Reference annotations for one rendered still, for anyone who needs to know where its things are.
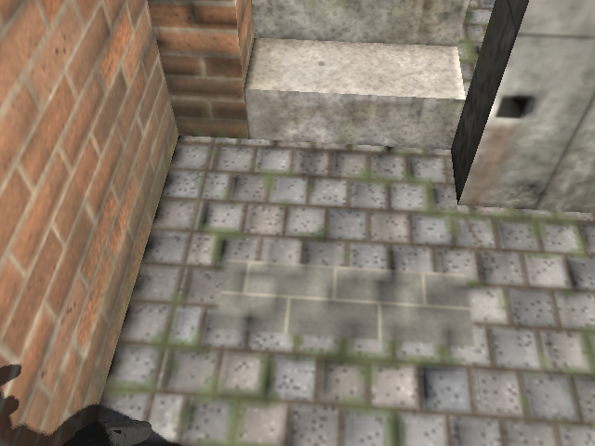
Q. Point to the robot left hand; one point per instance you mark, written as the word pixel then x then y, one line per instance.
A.
pixel 118 433

